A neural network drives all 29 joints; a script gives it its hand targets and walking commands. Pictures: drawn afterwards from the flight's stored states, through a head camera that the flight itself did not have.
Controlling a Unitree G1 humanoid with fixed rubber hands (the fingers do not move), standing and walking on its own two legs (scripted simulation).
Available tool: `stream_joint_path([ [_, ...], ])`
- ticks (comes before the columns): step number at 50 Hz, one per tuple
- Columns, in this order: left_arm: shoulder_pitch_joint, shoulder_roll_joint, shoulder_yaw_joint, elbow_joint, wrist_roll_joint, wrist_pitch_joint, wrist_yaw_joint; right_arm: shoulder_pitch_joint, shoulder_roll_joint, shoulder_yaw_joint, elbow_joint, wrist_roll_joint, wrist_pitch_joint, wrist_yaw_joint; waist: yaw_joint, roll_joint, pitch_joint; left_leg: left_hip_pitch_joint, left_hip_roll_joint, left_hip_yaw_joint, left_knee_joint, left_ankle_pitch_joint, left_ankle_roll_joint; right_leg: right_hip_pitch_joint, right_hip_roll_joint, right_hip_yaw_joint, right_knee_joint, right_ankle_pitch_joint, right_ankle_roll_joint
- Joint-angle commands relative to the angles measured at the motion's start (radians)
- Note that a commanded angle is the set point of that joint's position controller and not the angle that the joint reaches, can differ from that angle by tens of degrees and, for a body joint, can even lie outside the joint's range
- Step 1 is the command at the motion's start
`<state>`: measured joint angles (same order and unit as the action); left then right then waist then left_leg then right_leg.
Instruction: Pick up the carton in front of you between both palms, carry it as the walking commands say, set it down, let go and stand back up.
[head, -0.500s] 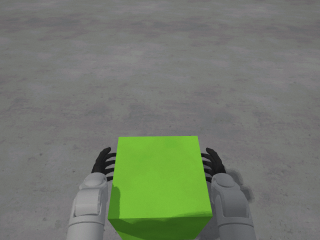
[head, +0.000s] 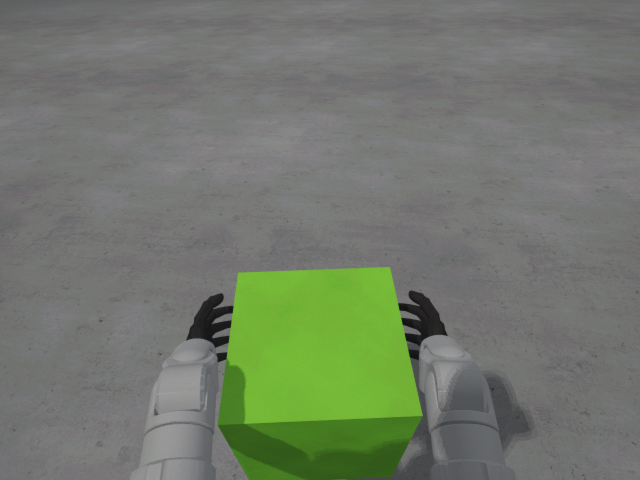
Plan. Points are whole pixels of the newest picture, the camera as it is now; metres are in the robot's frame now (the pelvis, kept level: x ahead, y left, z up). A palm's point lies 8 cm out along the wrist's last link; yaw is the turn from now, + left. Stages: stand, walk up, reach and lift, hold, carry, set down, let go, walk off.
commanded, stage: hold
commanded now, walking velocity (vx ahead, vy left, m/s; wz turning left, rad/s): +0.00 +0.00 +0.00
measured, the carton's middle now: (318, 379) +0.29 +0.00 -0.03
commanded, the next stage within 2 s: set down in 0.02 s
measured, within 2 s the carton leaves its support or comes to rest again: neither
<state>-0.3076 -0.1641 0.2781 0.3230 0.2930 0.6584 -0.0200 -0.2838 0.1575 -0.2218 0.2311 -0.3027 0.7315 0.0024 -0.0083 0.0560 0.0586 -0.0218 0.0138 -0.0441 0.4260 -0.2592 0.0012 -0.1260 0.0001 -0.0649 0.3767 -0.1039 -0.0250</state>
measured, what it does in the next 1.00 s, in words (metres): lowers itself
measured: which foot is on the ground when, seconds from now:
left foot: down 0.00-1.00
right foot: down 0.00-1.00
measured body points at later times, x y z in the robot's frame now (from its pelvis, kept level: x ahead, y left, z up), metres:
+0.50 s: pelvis -0.01 +0.00 -0.03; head +0.09 -0.03 +0.41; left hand +0.36 +0.13 -0.06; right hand +0.34 -0.17 -0.07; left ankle +0.00 +0.14 -0.74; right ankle +0.08 -0.10 -0.74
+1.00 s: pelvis -0.04 +0.03 -0.16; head +0.17 -0.01 +0.23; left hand +0.40 +0.11 -0.23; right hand +0.37 -0.19 -0.24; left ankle +0.00 +0.14 -0.74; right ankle +0.08 -0.10 -0.74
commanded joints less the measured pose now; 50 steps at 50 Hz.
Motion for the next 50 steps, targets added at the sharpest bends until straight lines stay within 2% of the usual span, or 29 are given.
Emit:
stream_joint_path([
  [1, -0.47, -0.906, -0.487, 0.002, -0.227, -0.021, -0.254, -0.464, 0.94, 0.522, 0.0, 0.252, -0.034, 0.25, 0.007, -0.067, -0.206, -0.352, -0.075, -0.051, -0.148, -0.072, 0.07, 0.385, 0.046, 0.161, -0.039, -0.104, 0.033],
  [6, -0.537, -0.875, -0.429, 0.049, -0.194, -0.034, -0.27, -0.514, 0.96, 0.46, 0.063, 0.238, -0.04, 0.251, 0.01, -0.079, -0.194, -0.351, -0.082, -0.045, -0.123, -0.081, 0.069, 0.367, 0.028, 0.181, -0.054, -0.159, 0.037],
  [9, -0.607, -0.852, -0.349, 0.131, -0.143, -0.062, -0.277, -0.565, 0.948, 0.361, 0.156, 0.192, -0.064, 0.246, 0.001, -0.075, -0.169, -0.381, -0.083, -0.042, -0.095, -0.116, 0.068, 0.341, 0.024, 0.187, -0.044, -0.22, 0.037],
  [12, -0.669, -0.811, -0.245, 0.215, -0.07, -0.101, -0.263, -0.62, 0.895, 0.238, 0.25, 0.122, -0.103, 0.228, -0.017, -0.064, -0.136, -0.427, -0.087, -0.039, -0.048, -0.125, 0.065, 0.289, 0.023, 0.185, -0.011, -0.242, 0.034],
  [16, -0.654, -0.723, -0.091, 0.294, 0.037, -0.17, -0.213, -0.632, 0.74, 0.087, 0.313, 0.018, -0.179, 0.19, -0.033, -0.048, -0.114, -0.519, -0.105, -0.043, 0.018, -0.114, 0.056, 0.19, 0.039, 0.168, 0.067, -0.197, 0.027],
  [19, -0.594, -0.649, -0.032, 0.314, 0.074, -0.243, -0.18, -0.593, 0.625, 0.03, 0.32, -0.031, -0.263, 0.176, -0.037, -0.052, -0.15, -0.609, -0.119, -0.04, 0.07, -0.074, 0.047, 0.11, 0.061, 0.155, 0.149, -0.066, 0.02],
  [22, -0.56, -0.626, -0.053, 0.315, 0.06, -0.34, -0.161, -0.573, 0.592, 0.056, 0.319, -0.031, -0.366, 0.172, -0.029, -0.056, -0.236, -0.706, -0.137, -0.032, 0.141, -0.016, 0.038, 0.022, 0.073, 0.153, 0.242, 0.087, 0.01],
  [26, -0.604, -0.698, -0.182, 0.299, -0.004, -0.484, -0.143, -0.631, 0.653, 0.177, 0.313, 0.019, -0.512, 0.174, -0.02, -0.043, -0.445, -0.829, -0.158, -0.015, 0.254, 0.04, 0.014, -0.056, 0.083, 0.146, 0.375, 0.194, 0.006],
  [30, -0.684, -0.785, -0.361, 0.274, -0.094, -0.582, -0.112, -0.693, 0.708, 0.313, 0.308, 0.082, -0.61, 0.175, -0.049, -0.05, -0.743, -0.951, -0.17, -0.014, 0.393, 0.111, -0.015, -0.114, 0.096, 0.141, 0.534, 0.319, 0.013],
  [33, -0.706, -0.801, -0.456, 0.238, -0.147, -0.608, -0.081, -0.71, 0.698, 0.368, 0.266, 0.121, -0.641, 0.176, -0.074, -0.045, -0.964, -1.016, -0.182, -0.019, 0.487, 0.168, -0.03, -0.174, 0.101, 0.132, 0.638, 0.389, 0.011],
  [36, -0.709, -0.805, -0.496, 0.22, -0.174, -0.594, -0.057, -0.716, 0.665, 0.384, 0.245, 0.14, -0.632, 0.183, -0.095, -0.036, -1.046, -1.054, -0.184, -0.019, 0.551, 0.165, -0.038, -0.324, 0.112, 0.104, 0.699, 0.323, 0.013],
  [43, -0.802, -0.844, -0.432, 0.284, -0.148, -0.506, -0.057, -0.815, 0.657, 0.319, 0.314, 0.132, -0.549, 0.23, -0.097, -0.009, -0.916, -1.25, -0.187, -0.012, 0.633, -0.101, -0.038, -0.685, 0.124, 0.061, 0.792, 0.001, 0.006],
  [50, -0.917, -0.846, -0.36, 0.344, -0.137, -0.47, -0.072, -0.919, 0.684, 0.257, 0.38, 0.117, -0.502, 0.244, -0.098, -0.025, -0.974, -1.413, -0.207, 0.014, 0.767, -0.158, -0.032, -0.863, 0.128, 0.053, 0.902, -0.062, 0.013],
])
